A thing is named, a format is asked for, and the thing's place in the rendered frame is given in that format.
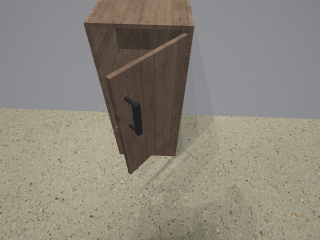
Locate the handle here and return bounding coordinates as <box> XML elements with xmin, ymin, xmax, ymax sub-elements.
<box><xmin>124</xmin><ymin>96</ymin><xmax>143</xmax><ymax>136</ymax></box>

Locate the cupboard door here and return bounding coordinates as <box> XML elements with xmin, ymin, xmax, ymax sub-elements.
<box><xmin>105</xmin><ymin>33</ymin><xmax>188</xmax><ymax>174</ymax></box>

